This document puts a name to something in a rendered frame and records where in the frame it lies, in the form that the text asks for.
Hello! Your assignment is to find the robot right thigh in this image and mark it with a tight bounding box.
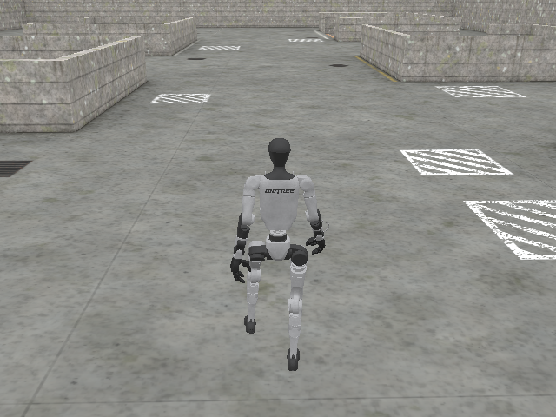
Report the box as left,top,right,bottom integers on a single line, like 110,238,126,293
288,244,308,314

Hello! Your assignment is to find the robot right upper arm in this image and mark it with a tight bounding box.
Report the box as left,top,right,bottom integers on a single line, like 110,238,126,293
297,175,319,222

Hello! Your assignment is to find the robot left upper arm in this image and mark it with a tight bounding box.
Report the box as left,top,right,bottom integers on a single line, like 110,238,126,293
242,175,261,226

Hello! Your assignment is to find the robot left forearm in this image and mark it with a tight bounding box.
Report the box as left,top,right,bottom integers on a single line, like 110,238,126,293
232,212,250,259

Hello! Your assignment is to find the left robot hand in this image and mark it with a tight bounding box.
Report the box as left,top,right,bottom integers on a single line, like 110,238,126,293
230,257,251,283

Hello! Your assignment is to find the right robot shin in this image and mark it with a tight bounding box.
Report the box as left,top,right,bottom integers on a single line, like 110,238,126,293
288,299,302,359

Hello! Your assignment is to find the robot right forearm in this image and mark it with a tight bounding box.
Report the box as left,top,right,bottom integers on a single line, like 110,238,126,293
310,209,325,241

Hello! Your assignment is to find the right robot hand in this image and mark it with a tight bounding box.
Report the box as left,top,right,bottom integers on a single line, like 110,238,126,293
306,237,326,255

